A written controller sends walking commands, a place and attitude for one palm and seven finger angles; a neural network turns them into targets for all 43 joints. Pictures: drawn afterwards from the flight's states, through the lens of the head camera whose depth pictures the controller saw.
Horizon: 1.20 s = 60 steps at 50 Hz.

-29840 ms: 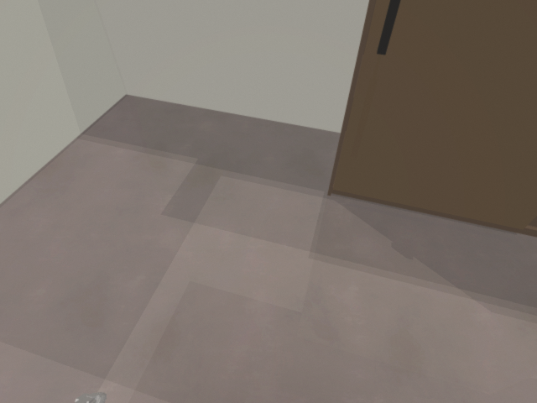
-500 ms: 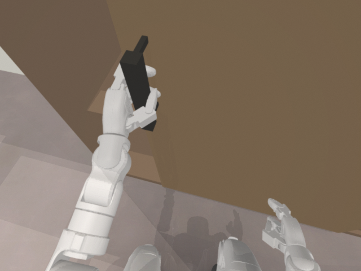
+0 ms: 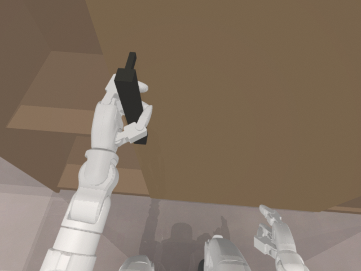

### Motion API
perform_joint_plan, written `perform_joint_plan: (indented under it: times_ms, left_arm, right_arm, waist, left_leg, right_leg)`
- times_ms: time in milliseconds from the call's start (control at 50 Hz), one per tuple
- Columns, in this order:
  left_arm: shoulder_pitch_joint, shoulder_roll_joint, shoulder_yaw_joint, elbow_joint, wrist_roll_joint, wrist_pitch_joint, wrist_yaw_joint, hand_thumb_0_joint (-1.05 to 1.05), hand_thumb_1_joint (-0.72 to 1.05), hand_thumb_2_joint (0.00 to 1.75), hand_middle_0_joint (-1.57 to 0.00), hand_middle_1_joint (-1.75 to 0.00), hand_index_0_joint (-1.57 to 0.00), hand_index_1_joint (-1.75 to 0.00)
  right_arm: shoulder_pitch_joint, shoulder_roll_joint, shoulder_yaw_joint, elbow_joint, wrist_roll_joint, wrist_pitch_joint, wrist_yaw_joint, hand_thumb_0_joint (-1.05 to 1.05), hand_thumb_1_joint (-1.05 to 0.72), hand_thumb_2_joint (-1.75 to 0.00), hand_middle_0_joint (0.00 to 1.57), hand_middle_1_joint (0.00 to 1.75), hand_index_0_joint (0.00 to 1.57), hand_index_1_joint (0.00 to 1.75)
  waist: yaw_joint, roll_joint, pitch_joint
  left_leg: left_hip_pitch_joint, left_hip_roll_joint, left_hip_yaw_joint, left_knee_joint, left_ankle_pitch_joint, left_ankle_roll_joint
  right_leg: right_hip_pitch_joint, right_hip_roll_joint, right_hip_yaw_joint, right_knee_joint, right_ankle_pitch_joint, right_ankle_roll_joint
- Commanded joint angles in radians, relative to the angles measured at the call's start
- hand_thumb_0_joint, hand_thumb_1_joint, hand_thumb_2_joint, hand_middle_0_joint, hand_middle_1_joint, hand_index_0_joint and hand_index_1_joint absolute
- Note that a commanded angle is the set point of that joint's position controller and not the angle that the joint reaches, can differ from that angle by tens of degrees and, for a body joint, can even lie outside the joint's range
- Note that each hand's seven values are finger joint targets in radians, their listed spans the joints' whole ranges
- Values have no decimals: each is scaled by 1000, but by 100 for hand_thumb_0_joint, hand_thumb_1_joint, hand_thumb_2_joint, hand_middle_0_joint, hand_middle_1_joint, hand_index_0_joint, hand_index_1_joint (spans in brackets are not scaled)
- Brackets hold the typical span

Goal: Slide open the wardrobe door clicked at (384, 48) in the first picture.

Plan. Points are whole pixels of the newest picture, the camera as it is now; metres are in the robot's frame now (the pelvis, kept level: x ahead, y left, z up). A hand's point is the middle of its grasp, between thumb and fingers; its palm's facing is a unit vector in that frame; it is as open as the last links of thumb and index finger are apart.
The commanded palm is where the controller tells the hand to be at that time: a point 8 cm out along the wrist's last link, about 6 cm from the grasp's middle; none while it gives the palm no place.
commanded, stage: step sideways, sliding the door along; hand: left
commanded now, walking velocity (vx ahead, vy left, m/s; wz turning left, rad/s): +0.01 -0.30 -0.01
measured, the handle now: (136, 103) +0.40 +0.14 +0.12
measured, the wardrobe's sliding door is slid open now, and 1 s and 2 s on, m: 0.51 0.54 0.53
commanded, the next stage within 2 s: stop walking and hold the door there in 0.44 s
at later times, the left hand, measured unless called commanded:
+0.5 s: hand (164, 121) +0.36 +0.07 +0.13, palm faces +0.40 -0.91 -0.02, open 6.8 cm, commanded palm +0.32 +0.05 +0.12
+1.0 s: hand (159, 121) +0.36 +0.08 +0.12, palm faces +0.53 -0.81 -0.26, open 6.7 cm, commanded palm +0.32 +0.11 +0.10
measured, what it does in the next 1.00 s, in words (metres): steps to the right: right foot, then left foot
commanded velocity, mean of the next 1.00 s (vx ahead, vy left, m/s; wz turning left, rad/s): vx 0.02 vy -0.06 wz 0.00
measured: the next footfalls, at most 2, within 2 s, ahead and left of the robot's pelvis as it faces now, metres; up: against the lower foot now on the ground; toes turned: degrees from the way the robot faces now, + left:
right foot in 0.20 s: +0.03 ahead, -0.29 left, +0.00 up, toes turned -5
left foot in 0.36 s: +0.03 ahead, -0.02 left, +0.00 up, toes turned +10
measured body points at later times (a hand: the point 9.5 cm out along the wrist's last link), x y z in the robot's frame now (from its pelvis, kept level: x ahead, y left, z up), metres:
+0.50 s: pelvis -0.03 -0.17 +0.00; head +0.05 -0.13 +0.44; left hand +0.33 +0.12 +0.13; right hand +0.16 -0.39 -0.10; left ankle -0.01 -0.03 -0.73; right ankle -0.03 -0.32 -0.62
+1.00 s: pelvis +0.00 -0.24 -0.01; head +0.01 -0.24 +0.44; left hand +0.33 +0.12 +0.14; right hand +0.14 -0.53 -0.10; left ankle +0.04 -0.15 -0.73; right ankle +0.02 -0.40 -0.71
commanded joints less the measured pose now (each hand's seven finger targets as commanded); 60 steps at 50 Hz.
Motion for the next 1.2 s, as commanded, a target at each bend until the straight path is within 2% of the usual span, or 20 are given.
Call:
perform_joint_plan:
  times_ms: [0,140,180,220,260,300,340,360,520,540,600,660,680,720,760,860,900,940,1080,1180]
  left_arm:
    - [-416,32,-25,-233,18,-71,-33,0,90,90,-45,-140,-45,-140]
    - [-495,-29,-92,-220,-8,-63,-27,0,90,90,-45,-140,-45,-140]
    - [-564,12,-103,-220,3,-52,-2,0,90,90,-45,-140,-45,-140]
    - [-522,30,-102,-246,-11,-43,16,0,90,90,-45,-140,-45,-140]
    - [-593,19,-83,-268,-17,-45,40,0,90,90,-45,-140,-45,-140]
    - [-665,-18,-106,-244,-20,-63,27,0,90,90,-45,-140,-45,-140]
    - [-659,-94,-170,-211,-41,-61,0,0,90,90,-45,-140,-45,-140]
    - [-698,-73,-126,-143,-26,-46,2,0,90,90,-45,-140,-45,-140]
    - [-730,12,-75,-119,-26,5,-17,0,90,90,-45,-140,-45,-140]
    - [-483,590,497,237,10,8,32,0,90,90,-45,-140,-45,-140]
    - [-517,433,345,145,-8,-36,-3,0,90,90,-45,-140,-45,-140]
    - [-439,562,440,243,19,-48,12,0,90,90,-45,-140,-45,-140]
    - [-416,684,525,270,29,-52,24,0,90,90,-45,-140,-45,-140]
    - [-377,781,638,360,34,-26,29,0,90,90,-45,-140,-45,-140]
    - [-409,705,616,303,5,-36,41,0,90,90,-45,-140,-45,-140]
    - [-392,640,581,368,20,-59,57,0,90,90,-45,-140,-45,-140]
    - [-413,569,495,301,17,-91,49,0,90,90,-45,-140,-45,-140]
    - [-380,548,480,363,30,-92,50,0,90,90,-45,-140,-45,-140]
    - [-407,684,549,495,33,-59,60,0,90,90,-45,-140,-45,-140]
    - [-402,855,685,726,30,-54,58,0,90,90,-45,-140,-45,-140]
  right_arm:
    - [-32,-165,-54,-124,7,-41,7,0,-90,-90,20,30,20,30]
    - [-29,-116,-23,-165,58,-69,-2,0,-90,-90,20,30,20,30]
    - [-82,-48,1,-167,68,-83,-11,0,-90,-90,20,30,20,30]
    - [-39,-107,-30,-112,39,-102,-35,0,-90,-90,20,30,20,30]
    - [-18,-114,-29,-66,39,-105,-44,0,-90,-90,20,30,20,30]
    - [7,-120,-29,-55,34,-75,-40,0,-90,-90,20,30,20,30]
    - [-4,-205,-68,-104,34,-45,-19,0,-90,-90,20,30,20,30]
    - [-42,-227,-72,-122,60,-33,17,0,-90,-90,20,30,20,30]
    - [3,-190,-71,-100,48,-18,27,0,-90,-90,20,30,20,30]
    - [55,-247,-80,-42,43,1,2,0,-90,-90,20,30,20,30]
    - [33,-220,-57,-94,44,-32,1,0,-90,-90,20,30,20,30]
    - [65,-198,-43,-90,61,-70,-4,0,-90,-90,20,30,20,30]
    - [31,-159,-32,-105,60,-68,-18,0,-90,-90,20,30,20,30]
    - [20,-180,-12,-58,55,-88,-39,0,-90,-90,20,30,20,30]
    - [-11,-224,-39,-55,65,-92,-48,0,-90,-90,20,30,20,30]
    - [20,-235,-47,-24,57,-56,-65,0,-90,-90,20,30,20,30]
    - [37,-278,-69,-42,58,-62,-63,0,-90,-90,20,30,20,30]
    - [63,-262,-61,-53,46,-66,-45,0,-90,-90,20,30,20,30]
    - [144,-284,-44,-25,44,-105,-54,0,-90,-90,20,30,20,30]
    - [172,-298,-48,11,43,-85,-63,0,-90,-90,20,30,20,30]
  waist:
    - [-38,260,-430]
    - [-55,188,-475]
    - [-51,-183,-461]
    - [5,-391,-536]
    - [-34,-332,-558]
    - [-85,-161,-567]
    - [-63,290,-593]
    - [-52,118,-596]
    - [-65,322,-483]
    - [-33,335,-500]
    - [-40,443,-464]
    - [-42,123,-483]
    - [-34,-210,-489]
    - [-12,-158,-454]
    - [-5,-408,-494]
    - [-51,-150,-529]
    - [-29,170,-483]
    - [-39,358,-419]
    - [-37,252,-415]
    - [-42,-52,-413]
  left_leg:
    - [302,348,-149,-199,698,145]
    - [182,146,-13,12,396,35]
    - [-136,-14,22,278,-196,19]
    - [-265,-98,-81,515,-383,-10]
    - [-269,-80,-88,354,-317,1]
    - [66,-55,-24,-91,71,2]
    - [524,432,-566,-204,829,187]
    - [431,442,-559,-203,557,225]
    - [363,248,-152,-207,497,132]
    - [349,227,-102,-215,552,127]
    - [228,188,-13,-122,549,87]
    - [72,36,15,139,240,10]
    - [-215,-80,32,355,-183,-21]
    - [-242,-81,-112,491,-334,-21]
    - [-276,-96,-156,434,-336,-17]
    - [69,-123,-59,-84,104,-26]
    - [178,122,-234,-168,586,60]
    - [89,204,-377,-325,416,144]
    - [124,102,-179,-184,482,123]
    - [-52,-77,-75,-16,19,-2]
  right_leg:
    - [-37,-107,51,-61,23,17]
    - [383,-18,-110,-617,292,13]
    - [475,-284,138,-674,765,-100]
    - [593,-340,247,-607,996,-185]
    - [705,-329,164,-464,1193,-217]
    - [480,-233,2,-312,945,-123]
    - [-73,-73,10,53,-128,1]
    - [-69,-74,100,181,-102,-23]
    - [-79,-97,-50,102,103,12]
    - [-64,-77,-78,53,77,26]
    - [165,-35,-131,-317,100,7]
    - [468,-91,-59,-658,487,-11]
    - [620,-331,256,-646,849,-106]
    - [486,-433,333,-650,940,-185]
    - [623,-412,270,-548,1162,-192]
    - [439,-315,74,-465,903,-92]
    - [225,-152,-18,-386,203,-11]
    - [143,-58,-13,-75,-161,-23]
    - [296,-63,-66,-498,80,-13]
    - [398,-276,182,-702,545,-109]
